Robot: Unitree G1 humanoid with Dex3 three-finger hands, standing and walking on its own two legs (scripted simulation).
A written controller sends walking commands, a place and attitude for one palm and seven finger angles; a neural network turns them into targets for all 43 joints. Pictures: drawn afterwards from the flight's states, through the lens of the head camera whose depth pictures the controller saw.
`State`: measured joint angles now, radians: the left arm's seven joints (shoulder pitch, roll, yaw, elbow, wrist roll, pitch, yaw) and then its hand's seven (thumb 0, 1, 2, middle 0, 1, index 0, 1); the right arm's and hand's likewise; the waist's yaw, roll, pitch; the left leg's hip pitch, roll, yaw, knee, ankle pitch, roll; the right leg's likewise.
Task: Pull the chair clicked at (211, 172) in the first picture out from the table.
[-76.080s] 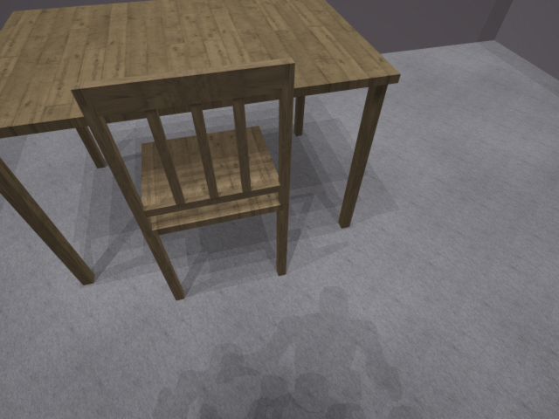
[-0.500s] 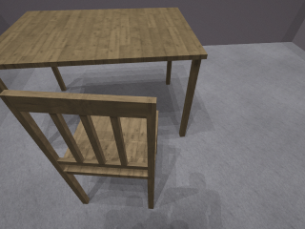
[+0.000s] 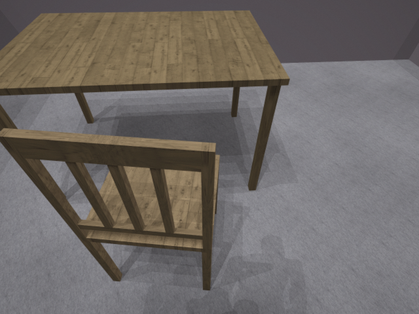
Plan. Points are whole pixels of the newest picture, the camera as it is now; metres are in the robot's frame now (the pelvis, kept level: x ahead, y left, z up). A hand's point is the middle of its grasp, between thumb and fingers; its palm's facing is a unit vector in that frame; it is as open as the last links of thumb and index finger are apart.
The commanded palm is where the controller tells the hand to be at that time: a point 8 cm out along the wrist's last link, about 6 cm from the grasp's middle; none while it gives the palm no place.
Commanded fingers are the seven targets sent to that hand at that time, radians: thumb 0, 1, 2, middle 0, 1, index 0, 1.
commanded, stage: come to a stop and stand still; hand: left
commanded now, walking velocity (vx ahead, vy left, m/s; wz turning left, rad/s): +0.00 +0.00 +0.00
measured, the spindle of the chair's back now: (128, 199) +0.40 +0.24 -0.09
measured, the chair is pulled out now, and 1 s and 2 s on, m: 0.33 0.33 0.33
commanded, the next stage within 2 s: look again from close up in 0.28 s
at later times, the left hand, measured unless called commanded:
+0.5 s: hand out of the picture -0.01 +0.14 -0.17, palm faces +0.02 -0.98 -0.18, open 7.4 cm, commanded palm none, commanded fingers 0.00 0.90 0.90 -0.20 -0.30 -0.20 -0.30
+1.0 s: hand out of the picture -0.03 +0.14 -0.17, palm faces +0.02 -0.99 -0.17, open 7.4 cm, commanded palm none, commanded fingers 0.00 0.90 0.90 -0.20 -0.30 -0.20 -0.30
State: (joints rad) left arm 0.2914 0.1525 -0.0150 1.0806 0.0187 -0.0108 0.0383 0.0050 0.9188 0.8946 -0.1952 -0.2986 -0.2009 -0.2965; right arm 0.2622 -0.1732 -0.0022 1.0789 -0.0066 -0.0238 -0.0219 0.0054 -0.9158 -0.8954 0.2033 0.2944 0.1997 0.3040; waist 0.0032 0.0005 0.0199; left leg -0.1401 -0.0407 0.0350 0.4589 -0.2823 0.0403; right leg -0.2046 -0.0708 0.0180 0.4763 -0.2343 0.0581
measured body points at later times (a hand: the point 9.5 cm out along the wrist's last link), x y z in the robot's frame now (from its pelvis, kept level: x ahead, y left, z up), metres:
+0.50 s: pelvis +0.00 -0.02 +0.00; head -0.01 -0.02 +0.45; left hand -0.01 +0.20 -0.16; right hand -0.01 -0.24 -0.16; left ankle -0.02 +0.09 -0.74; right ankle +0.01 -0.16 -0.74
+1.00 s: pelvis -0.01 -0.02 +0.00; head -0.01 -0.02 +0.45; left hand -0.03 +0.19 -0.16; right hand -0.03 -0.23 -0.16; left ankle -0.02 +0.09 -0.74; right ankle +0.01 -0.16 -0.74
